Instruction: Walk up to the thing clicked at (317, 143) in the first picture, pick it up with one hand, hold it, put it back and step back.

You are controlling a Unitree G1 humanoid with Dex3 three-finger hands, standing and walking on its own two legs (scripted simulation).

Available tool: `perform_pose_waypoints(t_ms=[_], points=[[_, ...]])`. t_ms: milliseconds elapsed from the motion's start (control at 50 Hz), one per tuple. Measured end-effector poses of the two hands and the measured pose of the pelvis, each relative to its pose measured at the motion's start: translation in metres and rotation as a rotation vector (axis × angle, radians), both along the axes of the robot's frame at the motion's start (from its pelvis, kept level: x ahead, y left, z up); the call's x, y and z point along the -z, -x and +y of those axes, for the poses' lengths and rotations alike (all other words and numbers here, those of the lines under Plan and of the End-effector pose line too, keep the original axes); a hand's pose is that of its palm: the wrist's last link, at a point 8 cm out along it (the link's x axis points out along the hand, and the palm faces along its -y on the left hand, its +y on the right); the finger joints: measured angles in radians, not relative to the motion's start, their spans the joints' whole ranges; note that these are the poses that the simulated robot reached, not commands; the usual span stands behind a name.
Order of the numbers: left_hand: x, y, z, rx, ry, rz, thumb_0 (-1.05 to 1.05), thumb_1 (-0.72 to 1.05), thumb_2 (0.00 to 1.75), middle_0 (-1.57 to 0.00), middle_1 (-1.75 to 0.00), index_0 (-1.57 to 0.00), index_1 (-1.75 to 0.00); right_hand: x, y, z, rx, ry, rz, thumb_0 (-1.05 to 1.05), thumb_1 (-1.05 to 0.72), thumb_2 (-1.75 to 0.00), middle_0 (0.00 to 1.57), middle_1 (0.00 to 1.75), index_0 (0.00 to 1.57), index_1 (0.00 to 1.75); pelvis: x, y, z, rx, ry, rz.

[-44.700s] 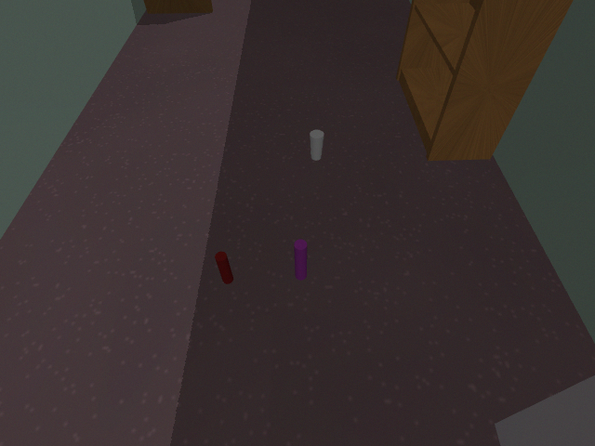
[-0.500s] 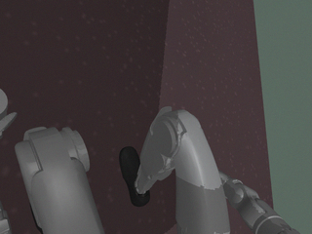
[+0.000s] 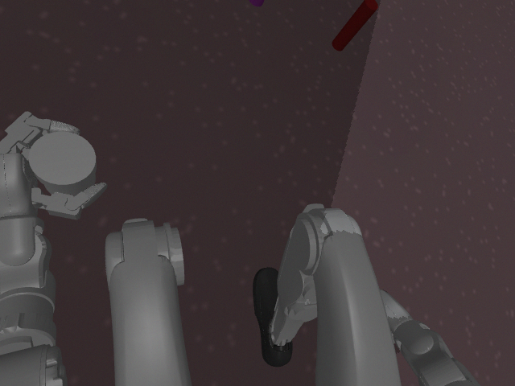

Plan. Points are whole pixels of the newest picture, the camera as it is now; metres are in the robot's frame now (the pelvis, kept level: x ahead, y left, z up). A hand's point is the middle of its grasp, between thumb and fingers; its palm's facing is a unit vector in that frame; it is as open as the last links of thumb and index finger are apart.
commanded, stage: settle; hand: left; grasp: from the side
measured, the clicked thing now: (70, 178) +0.39 +0.26 -0.11
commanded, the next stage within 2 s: lift in 1.04 s
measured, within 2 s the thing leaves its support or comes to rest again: neither
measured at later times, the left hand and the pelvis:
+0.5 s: hand (69, 144) +0.41 +0.25 -0.01, palm faces +0.17 -0.98 -0.07, open 10.0 cm; pelvis +0.02 -0.01 +0.04, yaw +5 degrees
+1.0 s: hand (59, 133) +0.40 +0.25 +0.02, palm faces +0.19 -0.98 -0.06, open 10.1 cm; pelvis +0.02 -0.01 +0.06, yaw +7 degrees
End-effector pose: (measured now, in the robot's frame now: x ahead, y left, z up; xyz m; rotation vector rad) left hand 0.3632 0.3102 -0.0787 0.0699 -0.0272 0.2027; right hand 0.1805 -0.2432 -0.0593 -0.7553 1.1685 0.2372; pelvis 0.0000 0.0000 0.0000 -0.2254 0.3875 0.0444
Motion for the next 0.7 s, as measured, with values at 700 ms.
perform_pose_waypoints(t_ms=[700], points=[[-0.091, -0.009, -0.015, 0.017, 0.019, 0.084, 0.06, -0.4, 1.07, -0.82, -1.1, -0.71, -1.11, -0.009, -0.033, -0.017, 0.225, -0.124, -0.111, 0.0, -0.91, -0.9, 0.2, 0.3, 0.2, 0.3, -0.052, -0.019, -0.014, -0.042, -0.112, 0.179]])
